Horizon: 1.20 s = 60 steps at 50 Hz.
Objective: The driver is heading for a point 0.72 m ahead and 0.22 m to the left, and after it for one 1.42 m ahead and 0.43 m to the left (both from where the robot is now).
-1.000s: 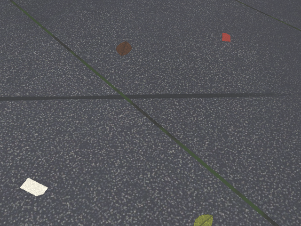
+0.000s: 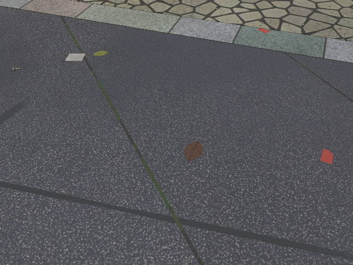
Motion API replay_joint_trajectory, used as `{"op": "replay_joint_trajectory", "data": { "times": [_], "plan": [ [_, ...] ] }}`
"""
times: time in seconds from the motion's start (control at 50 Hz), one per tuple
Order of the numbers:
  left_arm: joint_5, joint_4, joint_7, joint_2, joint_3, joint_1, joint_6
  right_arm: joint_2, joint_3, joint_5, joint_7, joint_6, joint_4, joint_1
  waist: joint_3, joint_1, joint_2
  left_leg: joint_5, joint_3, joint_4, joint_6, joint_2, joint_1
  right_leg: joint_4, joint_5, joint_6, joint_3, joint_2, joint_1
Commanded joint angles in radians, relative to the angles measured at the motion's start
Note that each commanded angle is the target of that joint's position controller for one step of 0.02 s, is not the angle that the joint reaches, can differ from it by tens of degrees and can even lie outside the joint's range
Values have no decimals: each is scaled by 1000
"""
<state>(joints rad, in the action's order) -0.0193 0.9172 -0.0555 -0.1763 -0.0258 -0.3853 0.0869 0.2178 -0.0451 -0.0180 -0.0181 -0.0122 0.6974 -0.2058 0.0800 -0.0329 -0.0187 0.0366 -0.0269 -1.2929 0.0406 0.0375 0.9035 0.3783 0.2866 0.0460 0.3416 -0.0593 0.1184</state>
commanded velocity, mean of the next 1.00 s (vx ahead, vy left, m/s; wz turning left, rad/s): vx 0.49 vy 0.00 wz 0.51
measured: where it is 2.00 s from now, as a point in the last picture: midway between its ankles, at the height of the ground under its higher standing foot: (103, 167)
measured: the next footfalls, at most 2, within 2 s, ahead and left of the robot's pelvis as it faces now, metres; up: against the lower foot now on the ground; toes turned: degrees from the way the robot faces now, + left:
left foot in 0.32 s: +0.31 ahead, +0.15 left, +0.00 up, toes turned +16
right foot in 0.80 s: +0.70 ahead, +0.08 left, +0.00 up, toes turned +30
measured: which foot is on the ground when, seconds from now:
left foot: up 0.00-0.30, down 0.32-0.80, up 0.82-1.00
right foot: down 0.00-0.32, up 0.34-0.78, down 0.80-1.00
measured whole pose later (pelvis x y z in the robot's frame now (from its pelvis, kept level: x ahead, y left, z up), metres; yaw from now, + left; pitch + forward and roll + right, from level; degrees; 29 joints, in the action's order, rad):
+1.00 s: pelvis +0.59 +0.13 +0.00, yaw +31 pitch +2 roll -2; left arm -0.01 0.81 0.02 -0.26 -0.06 -0.30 0.10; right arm 0.27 -0.05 -0.01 0.01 0.05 0.63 -0.24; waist 0.01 -0.04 -0.05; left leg -0.33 -0.05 -1.19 0.02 0.04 0.59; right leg 0.41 0.17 0.04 0.04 0.04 0.29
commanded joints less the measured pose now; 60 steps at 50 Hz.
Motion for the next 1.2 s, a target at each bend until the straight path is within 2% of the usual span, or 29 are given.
{"op": "replay_joint_trajectory", "data": {
  "times": [0.02, 0.08, 0.16, 0.22, 0.26, 0.28, 0.3, 0.32, 0.34, 0.36, 0.38, 0.4, 0.44, 0.5, 0.54, 0.62, 0.72, 0.76, 0.78, 0.8, 0.82, 0.84, 0.86, 0.88, 0.9, 0.92, 0.96, 1.06, 1.2],
  "plan": [
    [-3, -64, 0, -151, -30, 30, 5, 58, -16, -6, -20, 12, -68, 83, -121, 7, 69, 8, -6, 91, 2, 51, 185, -238, -23, 83, -195, -273, -159],
    [-7, -76, 11, -176, -38, 25, -11, 42, -9, -19, -40, 13, -85, 162, -168, -35, 76, -28, 48, 232, 2, 80, 167, -250, -66, 109, -142, -288, -229],
    [11, -87, 22, -217, -53, 14, -34, 37, -1, -22, -59, 19, -108, 229, -239, -71, 67, -100, 129, 444, 17, 84, 58, -242, -217, 105, -63, -294, -270],
    [36, -92, 39, -284, -68, 43, -47, 77, -19, -23, -62, 26, -114, 186, -204, -29, 102, -168, 243, 564, 59, -3, -197, -121, -781, 88, 9, -262, -260],
    [61, -96, 44, -338, -85, 73, -59, 129, -48, -34, -56, 25, -97, 52, -123, 59, 176, -242, 263, 603, 95, -72, -387, 59, -1117, 82, 11, -265, -284],
    [72, -102, 50, -352, -90, 97, -60, 182, -77, -36, -50, 23, -71, -68, -58, 129, 178, -224, 248, 687, 132, -97, -548, 214, -1112, 69, 8, -251, -263],
    [73, -95, 54, -324, -83, 86, -54, 247, -117, -29, -29, 19, -28, -205, 19, 198, 139, -166, 207, 796, 170, -133, -800, 429, -956, 37, 8, -204, -156],
    [29, -104, 48, -204, -54, 76, -39, 303, -131, -23, -13, 8, -9, -247, 28, 175, 16, -156, -30, 725, 207, 4, -1049, 705, -211, -6, -59, -143, 168],
    [17, -193, 36, -123, -28, 43, 2, 369, -133, -10, -18, 27, -44, -191, 150, 62, -206, -342, -631, 866, 413, 231, -1290, 1065, 285, -70, -200, 87, 548],
    [51, -227, 45, -202, -39, 159, 45, 272, -101, -2, -31, 54, -60, -190, 245, 121, -55, -448, -779, 1037, 409, 291, -1279, 1141, 229, -60, -430, 65, 616],
    [80, -262, 50, -220, -40, 245, 65, 228, -88, 2, -33, 71, -53, -177, 112, 124, -31, -372, -661, 1069, 353, 276, -1165, 1117, 129, -38, -433, 27, 666],
    [63, -258, 45, -208, -35, 233, 76, 206, -80, -4, -34, 86, -62, -119, 37, 76, 33, -257, -529, 1052, 314, 236, -1022, 1051, 47, -23, -445, -20, 643],
    [40, -247, 47, -232, -47, 192, 66, 149, -55, 6, -25, 98, -85, -68, -2, 27, 30, -121, -373, 1054, 287, 163, -858, 958, -9, -27, -455, -64, 567],
    [13, -263, 49, -219, -50, 205, 36, 174, -55, 6, -3, 101, -87, -79, -51, 3, 46, -40, -304, 1084, 278, 128, -749, 813, -47, -72, -428, -78, 585],
    [0, -280, 47, -179, -35, 273, 25, 195, -58, 8, 11, 96, -85, -99, -88, 17, 24, 8, -244, 1085, 265, 96, -668, 666, -117, -104, -398, -68, 595],
    [15, -305, 59, -136, -16, 449, 32, 206, -63, -3, 25, 81, -66, -156, -97, 95, -60, -72, -177, 1047, 196, 25, -607, 277, -363, -120, -347, 20, 463],
    [32, -324, 80, -202, -47, 482, 50, 203, -70, -16, 38, 64, -47, -193, -75, 98, -107, -126, -307, 920, 156, 101, -779, 111, -359, -82, -398, 42, 420],
    [26, -303, 87, -221, -63, 393, 59, 199, -72, -5, 42, 56, -50, -174, -50, 50, -141, 32, -314, 833, 129, 110, -818, 91, -289, -38, -369, 53, 323],
    [15, -279, 85, -248, -80, 286, 63, 177, -64, 1, 38, 56, -59, -165, 14, -3, -140, 164, -279, 708, 99, 62, -804, 83, -284, -3, -349, 53, 169],
    [-6, -263, 82, -294, -90, 122, 65, 126, -43, 17, 34, 58, -86, -151, 161, -78, -84, 59, -230, 450, 56, 8, -669, 147, -276, 63, -474, -78, -110],
    [-16, -211, 82, -382, -116, -13, 57, 33, -18, -7, 32, 68, -78, -367, 334, -12, 291, -441, -135, 34, -34, -145, -292, 63, -101, 268, -991, -331, -506],
    [20, -190, 88, -307, -103, -48, 51, 109, -21, -27, 35, 73, -58, -372, 344, -45, 311, -582, -178, -119, -40, -115, -136, -66, 202, 288, -1230, -369, -533],
    [25, -211, 77, -236, -84, 26, 39, 175, -37, -30, 33, 73, -84, -219, 172, -75, 197, -507, -161, -177, -39, -67, -66, -86, 258, 232, -1067, -322, -401],
    [17, -220, 71, -209, -69, 90, 27, 186, -34, -12, 34, 76, -117, -98, 80, -67, 96, -436, -116, -148, -31, -26, -83, -89, 170, 194, -913, -274, -243],
    [7, -215, 70, -197, -61, 130, 20, 172, -33, 9, 32, 81, -144, -31, 2, -39, 59, -392, -102, -79, -21, 3, -116, -107, 59, 186, -813, -231, -92],
    [-2, -209, 69, -180, -53, 151, 24, 155, -33, 12, 27, 80, -147, -39, -31, 2, 78, -362, -99, -17, -13, 36, -176, -131, -22, 177, -738, -193, 7],
    [9, -191, 69, -166, -48, 154, 30, 120, -26, 3, 23, 73, -128, -91, -38, 37, 121, -358, -73, 73, -12, 54, -233, -167, -107, 184, -651, -155, 79],
    [28, -151, 62, -244, -66, 129, 25, 75, 5, 14, 16, 80, -144, 29, -60, 13, 96, -190, -16, 417, -30, 73, -281, -212, -239, 190, -502, -147, 134],
    [51, -100, 69, -286, -71, 29, -3, 104, -4, -6, -8, 94, -187, 204, -94, -54, 94, -119, 27, 715, -10, 18, -352, -154, -214, 143, -482, -185, 5]
  ]
}}
Keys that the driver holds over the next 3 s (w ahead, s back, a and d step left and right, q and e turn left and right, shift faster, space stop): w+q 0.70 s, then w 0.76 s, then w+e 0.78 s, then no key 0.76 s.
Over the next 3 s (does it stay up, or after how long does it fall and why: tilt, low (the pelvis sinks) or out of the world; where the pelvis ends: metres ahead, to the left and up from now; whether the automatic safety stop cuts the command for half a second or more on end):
stays up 1.35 0.49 -0.01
